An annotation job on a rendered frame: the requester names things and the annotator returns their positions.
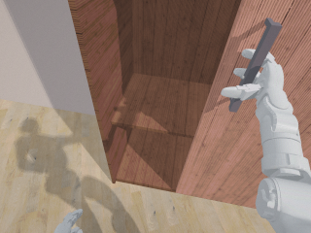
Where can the right robot forearm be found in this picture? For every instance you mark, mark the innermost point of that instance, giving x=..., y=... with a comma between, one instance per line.
x=280, y=138

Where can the robot right upper arm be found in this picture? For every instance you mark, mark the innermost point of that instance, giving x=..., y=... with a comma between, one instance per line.
x=286, y=204

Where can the wardrobe door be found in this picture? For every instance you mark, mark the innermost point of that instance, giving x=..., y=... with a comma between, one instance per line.
x=224, y=161

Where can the right robot hand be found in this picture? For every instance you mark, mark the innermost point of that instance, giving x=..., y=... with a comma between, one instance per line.
x=271, y=76

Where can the left robot hand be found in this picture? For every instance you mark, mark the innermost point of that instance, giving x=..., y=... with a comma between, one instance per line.
x=67, y=223

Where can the handle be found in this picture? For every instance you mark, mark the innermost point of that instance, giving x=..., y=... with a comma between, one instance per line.
x=267, y=40

